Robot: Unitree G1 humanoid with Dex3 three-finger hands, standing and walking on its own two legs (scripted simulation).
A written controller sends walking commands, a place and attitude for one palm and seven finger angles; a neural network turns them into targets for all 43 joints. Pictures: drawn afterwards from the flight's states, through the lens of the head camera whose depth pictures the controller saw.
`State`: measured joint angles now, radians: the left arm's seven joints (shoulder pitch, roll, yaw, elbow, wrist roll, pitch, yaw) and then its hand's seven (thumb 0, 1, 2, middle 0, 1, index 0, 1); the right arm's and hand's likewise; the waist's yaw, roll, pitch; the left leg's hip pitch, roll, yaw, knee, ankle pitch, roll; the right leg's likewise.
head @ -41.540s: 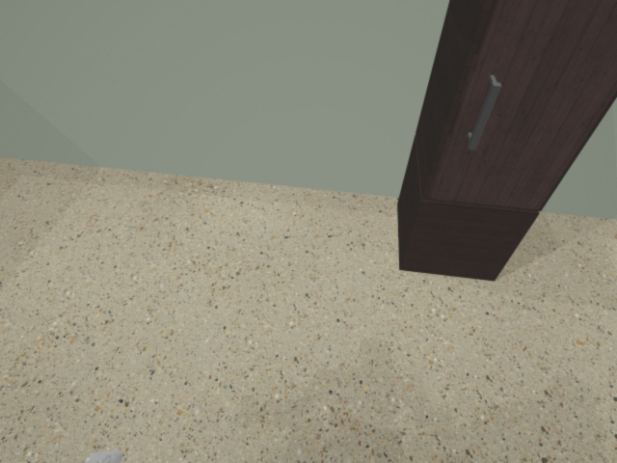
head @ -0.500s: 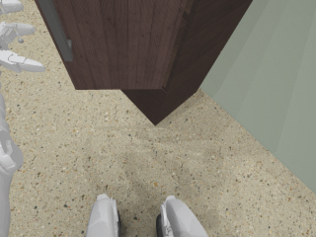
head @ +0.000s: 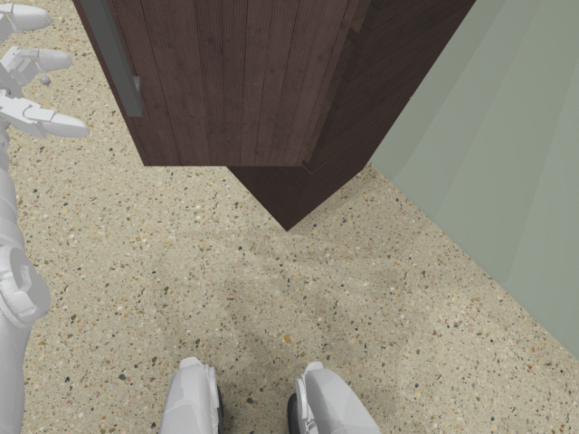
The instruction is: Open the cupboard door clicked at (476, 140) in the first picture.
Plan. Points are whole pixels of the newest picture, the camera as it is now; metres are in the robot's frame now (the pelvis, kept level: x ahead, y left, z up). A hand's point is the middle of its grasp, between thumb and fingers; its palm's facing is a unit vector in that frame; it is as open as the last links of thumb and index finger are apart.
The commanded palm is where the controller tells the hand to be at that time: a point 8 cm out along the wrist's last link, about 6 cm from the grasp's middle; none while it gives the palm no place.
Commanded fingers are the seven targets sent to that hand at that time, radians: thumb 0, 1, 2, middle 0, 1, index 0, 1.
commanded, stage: move the hooked fingers beside the handle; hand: left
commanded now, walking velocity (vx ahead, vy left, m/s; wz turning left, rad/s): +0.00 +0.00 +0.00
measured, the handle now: (119, 50) +0.59 +0.17 +0.08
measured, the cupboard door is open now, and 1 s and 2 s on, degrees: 53 53 53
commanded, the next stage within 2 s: slide the fingers in behind the handle in 0.30 s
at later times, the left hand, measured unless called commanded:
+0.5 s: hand (52, 83) +0.53 +0.24 +0.08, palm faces +0.01 -1.00 -0.01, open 14.0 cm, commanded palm +0.52 +0.26 +0.08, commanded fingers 0.00 -0.50 0.30 -0.30 -1.20 -0.30 -1.20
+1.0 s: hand (92, 80) +0.54 +0.20 +0.08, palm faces +0.01 -1.00 +0.00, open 14.0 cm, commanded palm +0.52 +0.23 +0.08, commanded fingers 0.00 -0.50 0.30 -0.30 -1.20 -0.30 -1.20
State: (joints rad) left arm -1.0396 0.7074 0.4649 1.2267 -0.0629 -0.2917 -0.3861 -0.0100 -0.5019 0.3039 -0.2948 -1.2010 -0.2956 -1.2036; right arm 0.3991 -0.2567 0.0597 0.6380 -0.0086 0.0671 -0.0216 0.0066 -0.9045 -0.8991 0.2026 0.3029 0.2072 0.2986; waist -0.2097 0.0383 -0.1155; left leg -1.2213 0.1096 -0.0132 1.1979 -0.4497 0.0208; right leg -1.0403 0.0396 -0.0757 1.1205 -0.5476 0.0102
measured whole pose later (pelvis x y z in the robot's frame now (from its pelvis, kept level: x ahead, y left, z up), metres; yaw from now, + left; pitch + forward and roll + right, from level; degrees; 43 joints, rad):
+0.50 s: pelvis -0.01 +0.00 -0.01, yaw +0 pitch +27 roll -6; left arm -1.07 0.71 0.44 1.26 -0.07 -0.33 -0.38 -0.01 -0.50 0.30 -0.29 -1.20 -0.30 -1.20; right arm 0.37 -0.26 0.06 0.63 -0.01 0.06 -0.03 0.01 -0.91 -0.90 0.20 0.30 0.21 0.30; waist -0.21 0.04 -0.11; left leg -1.25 0.11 -0.02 1.23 -0.45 0.01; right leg -1.07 0.04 -0.08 1.16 -0.56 0.00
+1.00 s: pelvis +0.00 -0.01 +0.00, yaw +0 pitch +26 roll -5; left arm -1.03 0.61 0.44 1.20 -0.05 -0.33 -0.29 -0.01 -0.50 0.30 -0.30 -1.20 -0.30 -1.20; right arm 0.41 -0.25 0.05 0.65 -0.02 0.06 0.00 0.01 -0.91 -0.90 0.20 0.30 0.21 0.30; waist -0.22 0.05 -0.12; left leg -1.22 0.11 -0.01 1.21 -0.45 0.01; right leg -1.06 0.04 -0.07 1.15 -0.56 0.00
